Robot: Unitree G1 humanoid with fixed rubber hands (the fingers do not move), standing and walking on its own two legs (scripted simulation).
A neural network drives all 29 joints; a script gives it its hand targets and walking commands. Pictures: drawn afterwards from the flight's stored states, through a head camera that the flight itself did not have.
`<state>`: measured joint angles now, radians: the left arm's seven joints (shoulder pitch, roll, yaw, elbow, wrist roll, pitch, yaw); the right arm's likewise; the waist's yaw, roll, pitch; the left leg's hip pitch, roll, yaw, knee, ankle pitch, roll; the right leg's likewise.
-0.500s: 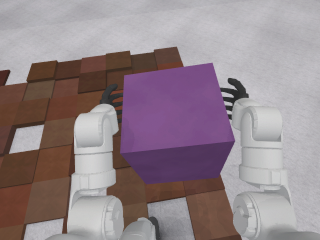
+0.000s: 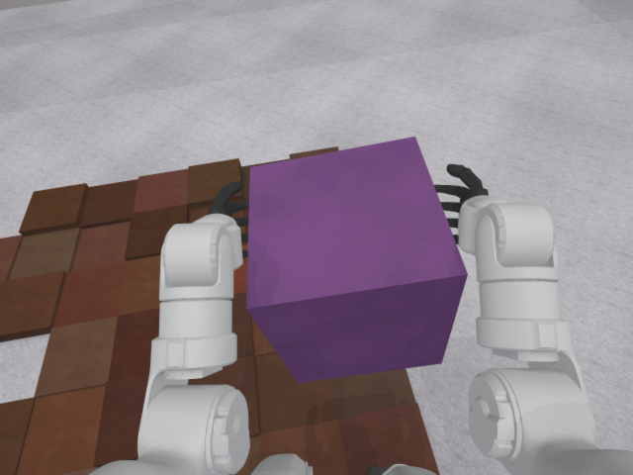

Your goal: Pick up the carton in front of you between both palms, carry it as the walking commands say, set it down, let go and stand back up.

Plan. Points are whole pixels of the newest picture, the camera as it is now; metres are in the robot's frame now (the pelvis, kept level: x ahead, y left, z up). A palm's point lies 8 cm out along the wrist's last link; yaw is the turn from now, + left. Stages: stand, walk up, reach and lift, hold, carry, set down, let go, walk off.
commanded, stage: carry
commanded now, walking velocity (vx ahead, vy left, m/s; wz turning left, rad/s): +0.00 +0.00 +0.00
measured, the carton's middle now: (351, 271) +0.36 -0.01 +0.02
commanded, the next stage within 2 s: none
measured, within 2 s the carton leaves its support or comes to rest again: neither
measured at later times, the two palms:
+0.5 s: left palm (234, 148) +0.50 +0.14 +0.12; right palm (452, 139) +0.50 -0.16 +0.12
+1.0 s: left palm (234, 159) +0.48 +0.14 +0.12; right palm (458, 148) +0.48 -0.16 +0.13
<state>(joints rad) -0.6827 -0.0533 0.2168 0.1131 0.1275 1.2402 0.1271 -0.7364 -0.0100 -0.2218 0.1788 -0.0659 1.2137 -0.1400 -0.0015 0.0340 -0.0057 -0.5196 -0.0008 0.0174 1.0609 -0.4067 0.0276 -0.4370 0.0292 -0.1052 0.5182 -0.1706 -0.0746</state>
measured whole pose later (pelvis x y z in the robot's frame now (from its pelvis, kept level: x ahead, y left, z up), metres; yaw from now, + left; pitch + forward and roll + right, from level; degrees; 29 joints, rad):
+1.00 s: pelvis +0.13 +0.00 +0.00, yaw -1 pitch +3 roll +0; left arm -0.68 -0.02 0.19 0.20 0.09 1.25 0.14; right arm -0.68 0.01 -0.21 0.20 -0.09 1.21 -0.14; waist 0.01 0.00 -0.08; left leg -0.32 0.01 0.08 0.52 -0.25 0.03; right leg -0.22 0.05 -0.08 0.57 -0.41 -0.06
